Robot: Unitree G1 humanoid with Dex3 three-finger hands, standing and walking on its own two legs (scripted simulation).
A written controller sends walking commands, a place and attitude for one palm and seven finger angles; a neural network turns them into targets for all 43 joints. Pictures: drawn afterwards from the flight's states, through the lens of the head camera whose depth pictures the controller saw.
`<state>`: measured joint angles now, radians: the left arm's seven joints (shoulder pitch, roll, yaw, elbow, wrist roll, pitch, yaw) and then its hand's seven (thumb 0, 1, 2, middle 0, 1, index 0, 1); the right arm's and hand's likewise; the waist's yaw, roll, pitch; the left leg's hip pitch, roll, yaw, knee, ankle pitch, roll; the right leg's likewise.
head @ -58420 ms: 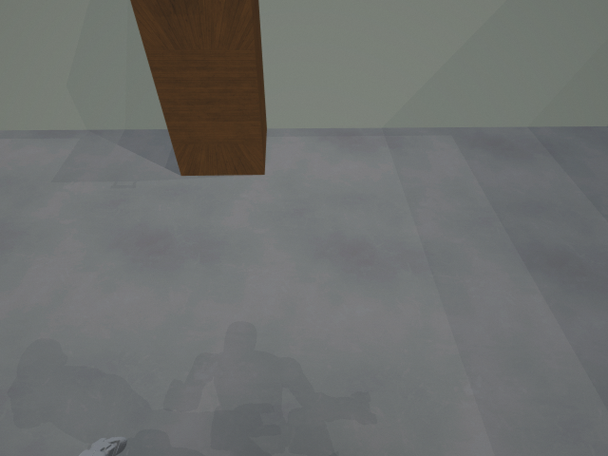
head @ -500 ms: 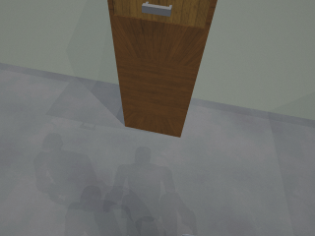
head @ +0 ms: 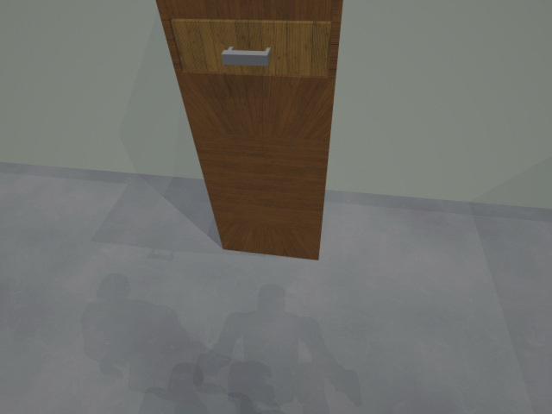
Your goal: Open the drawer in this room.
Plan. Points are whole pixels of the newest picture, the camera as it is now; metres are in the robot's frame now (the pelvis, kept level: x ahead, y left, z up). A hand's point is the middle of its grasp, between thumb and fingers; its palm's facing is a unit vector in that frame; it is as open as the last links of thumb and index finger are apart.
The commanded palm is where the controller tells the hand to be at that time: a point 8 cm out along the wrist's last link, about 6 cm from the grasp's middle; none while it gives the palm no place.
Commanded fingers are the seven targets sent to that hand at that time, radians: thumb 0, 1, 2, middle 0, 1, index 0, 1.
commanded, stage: let the arm hang, fingers relaxed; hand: left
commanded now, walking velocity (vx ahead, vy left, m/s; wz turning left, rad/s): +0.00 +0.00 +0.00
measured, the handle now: (247, 54) +0.87 +0.11 +0.13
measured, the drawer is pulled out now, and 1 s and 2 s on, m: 0.00 0.00 0.00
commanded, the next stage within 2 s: look to check the result in 0.16 s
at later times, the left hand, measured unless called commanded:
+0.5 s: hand out of the picture +0.07 +0.22 -0.15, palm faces -0.02 -0.94 -0.34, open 7.4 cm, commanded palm none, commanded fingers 0.00 0.90 0.90 -0.20 -0.30 -0.20 -0.30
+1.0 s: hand out of the picture +0.10 +0.23 -0.15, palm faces -0.02 -0.94 -0.34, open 7.4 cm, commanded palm none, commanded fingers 0.00 0.90 0.90 -0.20 -0.30 -0.20 -0.30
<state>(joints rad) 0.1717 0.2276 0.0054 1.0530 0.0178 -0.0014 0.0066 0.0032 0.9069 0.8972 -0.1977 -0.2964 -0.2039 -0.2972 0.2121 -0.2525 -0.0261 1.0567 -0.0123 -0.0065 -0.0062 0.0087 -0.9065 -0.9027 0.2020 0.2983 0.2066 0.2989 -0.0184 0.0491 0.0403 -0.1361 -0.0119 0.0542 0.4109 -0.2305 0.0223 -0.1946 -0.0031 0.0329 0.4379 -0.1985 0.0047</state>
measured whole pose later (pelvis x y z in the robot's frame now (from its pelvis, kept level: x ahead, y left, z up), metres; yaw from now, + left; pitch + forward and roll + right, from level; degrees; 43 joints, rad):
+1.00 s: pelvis +0.02 -0.01 +0.01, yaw +1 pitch -2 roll +0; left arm 0.10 0.32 0.01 1.09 0.01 -0.01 0.00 0.00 0.90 0.90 -0.20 -0.30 -0.21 -0.30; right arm 0.14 -0.33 -0.01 1.09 -0.01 0.00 0.00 0.01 -0.91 -0.90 0.20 0.30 0.21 0.30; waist -0.02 0.01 0.07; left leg -0.09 0.01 0.03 0.33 -0.21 0.00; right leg -0.13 0.02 0.01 0.34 -0.17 -0.01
